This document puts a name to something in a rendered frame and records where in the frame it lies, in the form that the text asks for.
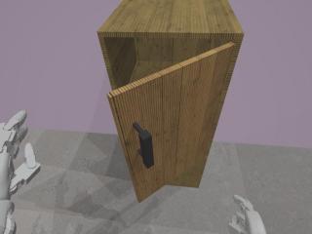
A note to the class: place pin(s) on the left robot hand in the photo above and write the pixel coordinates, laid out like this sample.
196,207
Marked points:
11,135

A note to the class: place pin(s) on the cupboard door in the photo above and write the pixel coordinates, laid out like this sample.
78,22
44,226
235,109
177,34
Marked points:
177,106

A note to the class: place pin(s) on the right robot hand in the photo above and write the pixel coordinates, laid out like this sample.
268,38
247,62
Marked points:
250,220

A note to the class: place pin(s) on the handle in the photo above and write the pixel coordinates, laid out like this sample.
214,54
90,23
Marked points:
146,146

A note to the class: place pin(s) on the left robot forearm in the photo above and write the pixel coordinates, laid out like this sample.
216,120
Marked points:
7,222

